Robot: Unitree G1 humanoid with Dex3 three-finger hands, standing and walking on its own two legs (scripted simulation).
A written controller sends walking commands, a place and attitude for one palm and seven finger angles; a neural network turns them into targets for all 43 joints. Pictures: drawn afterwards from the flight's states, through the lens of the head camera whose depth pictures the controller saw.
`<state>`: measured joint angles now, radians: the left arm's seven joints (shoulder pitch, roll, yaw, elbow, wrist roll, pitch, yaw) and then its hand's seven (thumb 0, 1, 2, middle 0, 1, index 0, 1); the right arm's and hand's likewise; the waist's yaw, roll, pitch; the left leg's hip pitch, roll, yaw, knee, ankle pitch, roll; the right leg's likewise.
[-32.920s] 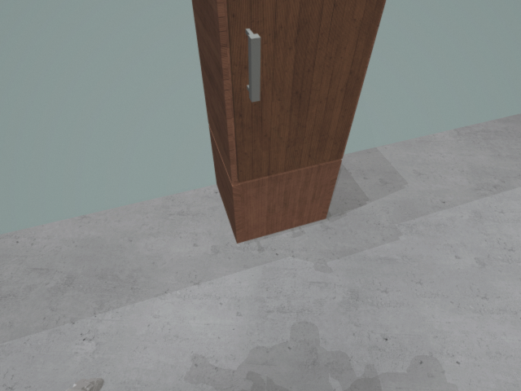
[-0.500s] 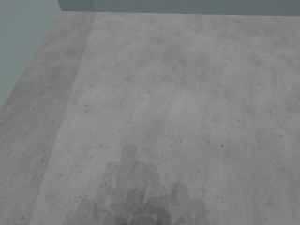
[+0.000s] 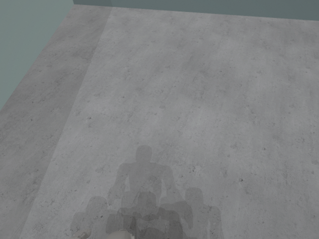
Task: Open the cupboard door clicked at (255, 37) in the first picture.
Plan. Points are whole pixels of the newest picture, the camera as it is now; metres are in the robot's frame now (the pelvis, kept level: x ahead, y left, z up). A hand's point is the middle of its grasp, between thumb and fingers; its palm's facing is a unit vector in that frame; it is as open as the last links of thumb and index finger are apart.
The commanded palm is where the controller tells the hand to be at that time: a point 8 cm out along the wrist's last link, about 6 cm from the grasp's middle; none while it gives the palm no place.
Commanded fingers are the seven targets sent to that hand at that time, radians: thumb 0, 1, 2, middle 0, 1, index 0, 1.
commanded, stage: turn to face it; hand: left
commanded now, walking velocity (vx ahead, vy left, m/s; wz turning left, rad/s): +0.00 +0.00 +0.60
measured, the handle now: out of the picture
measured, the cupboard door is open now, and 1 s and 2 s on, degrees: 41 41 41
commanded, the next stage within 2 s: none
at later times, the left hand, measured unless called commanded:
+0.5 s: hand out of the picture +0.12 +0.20 -0.16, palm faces +0.27 -0.92 -0.30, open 7.4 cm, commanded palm none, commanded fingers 0.00 0.90 0.90 -0.20 -0.30 -0.20 -0.30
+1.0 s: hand out of the picture +0.00 +0.17 -0.18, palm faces +0.61 -0.75 -0.25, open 7.4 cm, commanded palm none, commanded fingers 0.00 0.90 0.90 -0.20 -0.30 -0.20 -0.30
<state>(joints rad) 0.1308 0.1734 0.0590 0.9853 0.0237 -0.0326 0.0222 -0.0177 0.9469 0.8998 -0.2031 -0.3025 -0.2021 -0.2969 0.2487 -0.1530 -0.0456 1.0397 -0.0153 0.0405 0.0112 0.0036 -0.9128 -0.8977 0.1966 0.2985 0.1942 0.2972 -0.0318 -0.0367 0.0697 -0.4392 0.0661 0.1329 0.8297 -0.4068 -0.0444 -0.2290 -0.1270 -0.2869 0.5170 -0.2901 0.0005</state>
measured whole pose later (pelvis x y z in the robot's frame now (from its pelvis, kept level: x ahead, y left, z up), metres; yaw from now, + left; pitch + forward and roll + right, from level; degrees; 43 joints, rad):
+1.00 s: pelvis +0.08 -0.04 -0.01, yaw +36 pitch +1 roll +0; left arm 0.19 0.25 0.08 0.94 0.02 0.06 0.01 0.01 0.91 0.90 -0.20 -0.30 -0.20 -0.30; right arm 0.10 -0.22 -0.06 0.89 -0.03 0.03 0.01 0.00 -0.91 -0.90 0.20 0.30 0.20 0.30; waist 0.02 -0.04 0.11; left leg -0.30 0.00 0.03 0.58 -0.29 0.02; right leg -0.48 -0.11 -0.06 1.11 -0.48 0.08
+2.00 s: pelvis +0.14 -0.06 -0.01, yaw +70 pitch +2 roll +1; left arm 0.14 0.22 0.07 0.86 0.01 0.02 0.01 0.00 0.91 0.90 -0.20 -0.30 -0.20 -0.30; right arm 0.20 -0.22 -0.08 0.93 -0.02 0.06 0.01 0.00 -0.90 -0.90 0.20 0.30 0.20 0.30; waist -0.02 0.03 0.07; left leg -0.35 -0.05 -0.10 0.60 -0.29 -0.01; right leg -0.30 -0.04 -0.04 0.57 -0.30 0.04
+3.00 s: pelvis +0.18 -0.03 +0.00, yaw +108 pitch +0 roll +2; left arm 0.19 0.16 0.03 0.89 0.02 0.00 0.02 0.00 0.91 0.90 -0.20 -0.30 -0.20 -0.30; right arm 0.17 -0.24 -0.09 0.97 -0.02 0.09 0.03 0.00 -0.91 -0.90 0.20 0.30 0.20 0.30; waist -0.04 0.01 0.10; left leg -0.50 0.01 0.01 1.12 -0.41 -0.07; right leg -0.21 -0.10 -0.19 0.50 -0.29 -0.01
